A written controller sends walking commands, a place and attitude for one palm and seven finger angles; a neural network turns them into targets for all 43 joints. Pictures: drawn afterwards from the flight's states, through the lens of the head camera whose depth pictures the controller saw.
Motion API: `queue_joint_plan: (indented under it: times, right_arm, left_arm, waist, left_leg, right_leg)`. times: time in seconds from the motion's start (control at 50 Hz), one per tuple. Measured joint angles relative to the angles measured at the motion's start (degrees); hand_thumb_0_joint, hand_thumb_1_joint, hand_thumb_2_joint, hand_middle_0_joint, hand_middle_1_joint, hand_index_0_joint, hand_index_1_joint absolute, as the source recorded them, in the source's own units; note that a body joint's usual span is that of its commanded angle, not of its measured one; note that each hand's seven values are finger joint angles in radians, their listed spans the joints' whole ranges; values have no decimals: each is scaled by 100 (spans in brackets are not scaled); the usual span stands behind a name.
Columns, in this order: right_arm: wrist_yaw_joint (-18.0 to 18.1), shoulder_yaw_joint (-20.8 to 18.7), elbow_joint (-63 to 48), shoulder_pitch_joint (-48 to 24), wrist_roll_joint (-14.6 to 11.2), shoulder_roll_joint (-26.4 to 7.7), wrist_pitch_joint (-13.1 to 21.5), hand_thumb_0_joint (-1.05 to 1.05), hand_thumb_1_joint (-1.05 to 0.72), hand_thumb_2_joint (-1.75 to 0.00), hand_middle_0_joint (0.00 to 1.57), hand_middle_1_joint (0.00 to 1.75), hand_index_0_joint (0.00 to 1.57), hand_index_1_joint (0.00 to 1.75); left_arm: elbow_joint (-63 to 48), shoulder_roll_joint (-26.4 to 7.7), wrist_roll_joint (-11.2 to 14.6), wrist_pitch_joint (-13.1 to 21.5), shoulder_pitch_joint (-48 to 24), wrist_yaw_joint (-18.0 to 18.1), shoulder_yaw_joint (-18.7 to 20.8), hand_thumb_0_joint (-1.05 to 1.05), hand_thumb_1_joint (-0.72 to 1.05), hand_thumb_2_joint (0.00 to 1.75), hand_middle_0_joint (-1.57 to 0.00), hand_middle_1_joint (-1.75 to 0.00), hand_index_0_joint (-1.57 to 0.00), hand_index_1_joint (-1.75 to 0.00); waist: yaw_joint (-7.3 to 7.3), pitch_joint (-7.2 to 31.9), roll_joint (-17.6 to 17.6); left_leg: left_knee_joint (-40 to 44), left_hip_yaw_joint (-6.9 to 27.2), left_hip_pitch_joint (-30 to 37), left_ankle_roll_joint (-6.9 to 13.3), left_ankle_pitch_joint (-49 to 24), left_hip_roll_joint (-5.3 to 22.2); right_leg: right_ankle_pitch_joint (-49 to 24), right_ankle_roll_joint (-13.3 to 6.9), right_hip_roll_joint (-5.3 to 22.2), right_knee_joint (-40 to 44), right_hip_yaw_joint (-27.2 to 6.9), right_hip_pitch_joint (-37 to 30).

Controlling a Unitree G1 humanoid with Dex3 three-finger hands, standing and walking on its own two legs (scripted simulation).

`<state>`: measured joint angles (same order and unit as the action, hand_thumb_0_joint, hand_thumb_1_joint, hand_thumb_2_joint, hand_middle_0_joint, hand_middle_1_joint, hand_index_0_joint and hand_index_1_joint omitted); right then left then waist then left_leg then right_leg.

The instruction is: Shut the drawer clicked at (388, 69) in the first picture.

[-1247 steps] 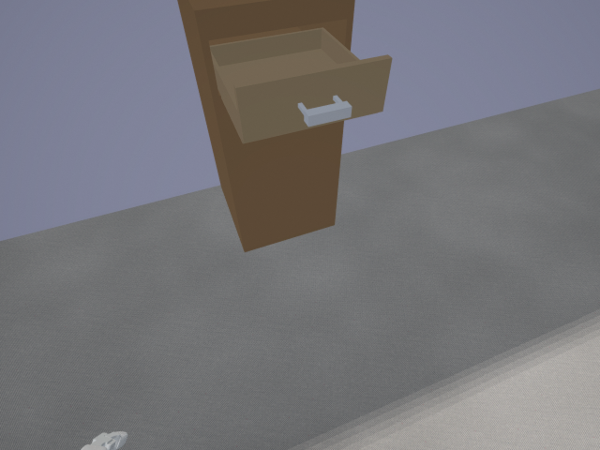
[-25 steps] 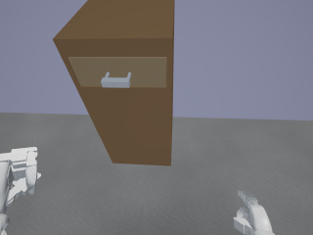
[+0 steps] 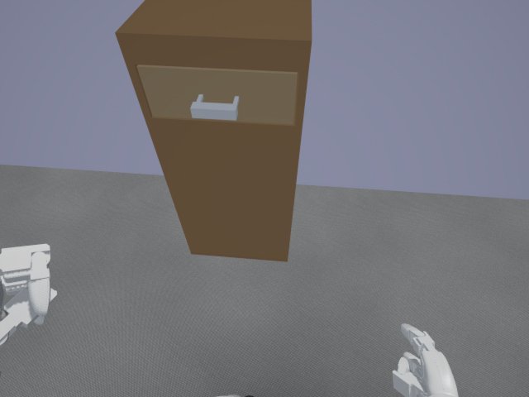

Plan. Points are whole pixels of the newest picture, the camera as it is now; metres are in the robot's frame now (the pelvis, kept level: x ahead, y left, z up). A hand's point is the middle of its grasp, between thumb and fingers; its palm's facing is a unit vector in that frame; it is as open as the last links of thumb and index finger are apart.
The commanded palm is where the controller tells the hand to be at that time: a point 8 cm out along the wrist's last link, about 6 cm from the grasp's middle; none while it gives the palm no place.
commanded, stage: step back with the hand held close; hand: left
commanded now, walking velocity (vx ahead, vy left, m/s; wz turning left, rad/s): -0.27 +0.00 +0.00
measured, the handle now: (216, 105) +0.73 +0.17 +0.03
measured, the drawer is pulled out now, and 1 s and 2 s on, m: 0.00 0.00 0.00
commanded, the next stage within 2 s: stop stepping back and stand still in 0.52 s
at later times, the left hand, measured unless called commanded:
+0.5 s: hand out of the picture +0.10 +0.25 +0.17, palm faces +0.39 -0.79 -0.47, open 3.2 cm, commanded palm +0.02 +0.29 +0.18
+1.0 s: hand out of the picture -0.01 +0.22 +0.16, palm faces +0.36 -0.81 -0.46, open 3.2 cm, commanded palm -0.06 +0.26 +0.18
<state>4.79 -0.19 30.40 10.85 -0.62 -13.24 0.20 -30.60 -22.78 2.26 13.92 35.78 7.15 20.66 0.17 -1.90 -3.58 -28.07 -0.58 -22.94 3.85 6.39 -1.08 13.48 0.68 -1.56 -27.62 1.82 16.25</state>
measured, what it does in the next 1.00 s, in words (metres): walks backwards: left foot, then right foot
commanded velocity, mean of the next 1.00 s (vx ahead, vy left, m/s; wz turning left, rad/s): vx -0.16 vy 0.02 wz -0.05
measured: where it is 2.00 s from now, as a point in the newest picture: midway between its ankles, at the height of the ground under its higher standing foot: outside the picture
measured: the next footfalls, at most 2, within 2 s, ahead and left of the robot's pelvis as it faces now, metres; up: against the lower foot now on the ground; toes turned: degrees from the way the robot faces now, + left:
left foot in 0.36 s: +0.01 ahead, +0.12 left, +0.00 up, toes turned +3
right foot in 0.64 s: -0.17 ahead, -0.11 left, +0.00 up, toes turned -1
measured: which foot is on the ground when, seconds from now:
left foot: down 0.00-0.20, up 0.22-0.34, down 0.36-0.66, up 0.68-0.86, down 0.88-1.00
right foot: down 0.00-0.36, up 0.38-0.62, down 0.64-1.00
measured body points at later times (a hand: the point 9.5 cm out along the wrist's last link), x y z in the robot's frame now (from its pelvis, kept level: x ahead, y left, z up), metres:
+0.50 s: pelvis -0.09 +0.00 -0.01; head -0.05 +0.03 +0.44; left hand +0.08 +0.29 +0.19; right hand +0.10 -0.22 -0.08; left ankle -0.03 +0.12 -0.73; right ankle -0.06 -0.12 -0.69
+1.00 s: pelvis -0.19 -0.02 +0.00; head -0.20 -0.02 +0.45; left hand -0.04 +0.26 +0.19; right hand -0.06 -0.29 -0.08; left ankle -0.18 +0.10 -0.73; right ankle -0.17 -0.13 -0.73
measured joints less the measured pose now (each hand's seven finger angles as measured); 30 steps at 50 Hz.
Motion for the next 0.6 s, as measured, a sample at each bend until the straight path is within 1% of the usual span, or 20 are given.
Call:
queue_joint_plan:
  times: [0.06, 0.12, 0.16, 0.2, 0.22, 0.24, 0.28, 0.3, 0.32, 0.34, 0.36, 0.38, 0.4, 0.44, 0.46, 0.48, 0.52, 0.56, 0.6]
  right_arm:
    - [13, -9, -12, 44, 13, 13, 90, 1, -91, -90, 20, 30, 21, 30]
    - [-1, -18, -2, 56, 17, 26, 171, 1, -91, -90, 20, 30, 21, 30]
    - [-26, -32, 31, 37, 22, 27, 196, 1, -91, -90, 20, 30, 21, 30]
    - [-64, -64, 94, 4, 30, 25, 196, 1, -91, -90, 20, 30, 21, 30]
    - [-94, -90, 140, -11, 26, 26, 188, 1, -91, -90, 20, 30, 21, 30]
    - [-125, -121, 204, -30, 31, 32, 169, 1, -91, -90, 20, 30, 21, 30]
    - [-157, -160, 343, -49, 48, 61, 109, 1, -91, -90, 20, 30, 21, 30]
    - [-153, -159, 391, -44, 58, 85, 83, 1, -91, -90, 20, 30, 21, 30]
    - [-136, -140, 408, -34, 66, 105, 65, 1, -91, -90, 20, 30, 21, 30]
    - [-111, -107, 394, -23, 64, 112, 69, 1, -91, -90, 20, 30, 21, 30]
    - [-81, -76, 332, -10, 59, 78, 102, 1, -91, -90, 20, 30, 21, 30]
    - [-35, -86, 299, -50, 66, 73, 156, 1, -91, -90, 20, 30, 21, 30]
    - [1, -108, 314, -123, 93, 119, 216, 1, -91, -90, 20, 30, 21, 30]
    - [-26, -113, 362, -232, 147, 258, 368, 1, -91, -90, 20, 30, 20, 30]
    - [-72, -101, 360, -241, 169, 323, 439, 1, -91, -90, 20, 30, 20, 30]
    - [-124, -85, 348, -228, 180, 379, 506, 1, -91, -90, 20, 30, 20, 30]
    - [-233, -55, 330, -178, 168, 464, 607, 1, -91, -90, 20, 30, 21, 30]
    - [-323, -20, 327, -133, 148, 516, 648, 1, -91, -90, 20, 30, 21, 30]
    - [-358, 26, 334, -118, 150, 533, 657, 1, -91, -90, 20, 30, 21, 30]
  left_arm:
    - [-68, -48, -63, 23, -75, 3, 72, 1, 88, 89, -141, -160, -141, -160]
    - [-169, -129, -88, 61, -109, -11, 155, 1, 88, 89, -141, -160, -141, -160]
    - [-212, -149, -96, 114, -101, -31, 199, 1, 88, 89, -141, -160, -141, -160]
    - [-231, -128, -95, 165, -58, -43, 229, 1, 88, 89, -141, -160, -141, -160]
    - [-245, -106, -74, 178, -32, -25, 221, 1, 88, 89, -141, -160, -141, -160]
    - [-257, -68, -57, 177, -18, 3, 192, 1, 88, 89, -141, -160, -141, -160]
    - [-246, 49, -53, 146, -55, 45, 92, 1, 88, 89, -141, -160, -141, -160]
    - [-225, 105, -62, 119, -96, 60, 48, 1, 88, 89, -141, -160, -141, -160]
    - [-208, 143, -71, 89, -141, 78, 19, 1, 88, 89, -141, -160, -141, -160]
    - [-209, 161, -69, 63, -183, 96, 2, 1, 88, 89, -141, -160, -141, -160]
    - [-244, 162, -59, 52, -224, 113, -8, 1, 88, 89, -141, -160, -141, -160]
    - [-257, 119, -64, 50, -347, 124, -10, 1, 88, 89, -141, -160, -141, -160]
    - [-233, 47, -82, 47, -494, 131, 11, 1, 88, 89, -141, -160, -141, -160]
    - [-209, -86, -84, 64, -622, 130, 124, 1, 88, 89, -141, -160, -141, -160]
    - [-243, -134, -59, 59, -581, 121, 197, 1, 88, 89, -141, -160, -141, -160]
    - [-322, -170, -29, 34, -496, 115, 265, 1, 88, 89, -141, -160, -141, -160]
    - [-556, -206, 28, -14, -275, 112, 355, 1, 88, 89, -141, -160, -141, -160]
    - [-785, -213, 72, -25, -56, 102, 378, 1, 88, 89, -141, -160, -141, -160]
    - [-911, -230, 92, -9, 80, 75, 365, 1, 89, 89, -141, -160, -141, -160]
  waist:
    - [-22, -65, 52]
    - [-43, -142, 93]
    - [-34, -173, 89]
    - [5, -151, 63]
    - [36, -118, 72]
    - [81, -87, 110]
    - [146, -12, 253]
    - [160, 37, 344]
    - [155, 83, 429]
    - [131, 121, 495]
    - [87, 148, 479]
    - [-4, 87, 488]
    - [-37, -34, 559]
    - [3, -202, 653]
    - [-6, -214, 637]
    - [-14, -203, 597]
    - [4, -161, 505]
    - [44, -89, 429]
    - [68, -16, 369]
  left_leg:
    - [34, 41, -72, 17, -110, -63]
    - [-3, 42, -160, 16, -223, -106]
    - [-136, 12, -257, 12, -106, -95]
    - [-443, -6, -441, -52, 447, -61]
    - [-729, 22, -580, -155, 842, -74]
    - [-1188, 67, -702, -246, 1154, -102]
    - [-2064, 99, -761, -328, 1519, -138]
    - [-2195, 91, -653, -340, 1596, -119]
    - [-2033, 86, -451, -340, 1604, -73]
    - [-1579, 104, -173, -333, 1509, -17]
    - [-963, 165, 123, -300, 1317, 89]
    - [-727, 194, 108, -273, 862, 93]
    - [-790, 195, 13, -273, 718, 29]
    - [-783, 127, -54, -289, 655, 29]
    - [-723, 118, -87, -302, 615, 81]
    - [-651, 120, -116, -318, 558, 149]
    - [-487, 94, -145, -351, 414, 300]
    - [-356, 23, -184, -395, 279, 436]
    - [-306, -51, -274, -448, 173, 536]
  right_leg:
    - [124, 4, -70, -208, -151, 143]
    - [-96, -28, -122, -338, -268, 238]
    - [-191, -75, -122, -427, -258, 300]
    - [-187, -103, -122, -446, -215, 364]
    - [-202, -122, -116, -447, -215, 412]
    - [-233, -131, -98, -449, -241, 454]
    - [-315, -104, -22, -418, -328, 514]
    - [-362, -76, 23, -382, -371, 546]
    - [-408, -46, 61, -353, -402, 591]
    - [-438, -14, 89, -370, -418, 672]
    - [-438, 17, 75, -459, -386, 800]
    - [-343, 55, 97, -658, -359, 954]
    - [30, 60, 90, -1045, -452, 1107]
    - [807, 54, -70, -2046, -596, 1401]
    - [1061, 56, -161, -2472, -577, 1491]
    - [1215, 63, -231, -2722, -524, 1505]
    - [1311, 81, -262, -2699, -364, 1313]
    - [1257, 91, -204, -2218, -225, 945]
    - [1051, 99, -124, -1519, -154, 490]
